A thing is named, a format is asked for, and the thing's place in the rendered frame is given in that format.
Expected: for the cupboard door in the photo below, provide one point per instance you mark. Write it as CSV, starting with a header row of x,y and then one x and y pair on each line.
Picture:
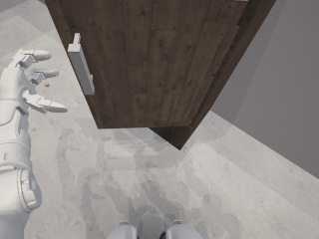
x,y
151,60

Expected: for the handle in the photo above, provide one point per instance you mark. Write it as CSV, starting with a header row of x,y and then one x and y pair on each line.
x,y
77,57

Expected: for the robot right shin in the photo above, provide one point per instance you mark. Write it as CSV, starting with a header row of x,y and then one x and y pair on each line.
x,y
175,222

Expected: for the robot shin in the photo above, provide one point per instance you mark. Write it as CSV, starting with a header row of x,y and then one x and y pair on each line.
x,y
175,222
125,222

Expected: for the left robot hand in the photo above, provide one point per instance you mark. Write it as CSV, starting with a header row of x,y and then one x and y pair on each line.
x,y
14,83

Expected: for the robot left forearm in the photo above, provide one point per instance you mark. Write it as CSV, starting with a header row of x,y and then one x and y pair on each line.
x,y
15,141

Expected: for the robot left shin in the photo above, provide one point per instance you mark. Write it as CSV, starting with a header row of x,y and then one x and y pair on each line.
x,y
125,222

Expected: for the robot left upper arm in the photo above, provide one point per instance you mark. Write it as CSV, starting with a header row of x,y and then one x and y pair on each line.
x,y
20,194

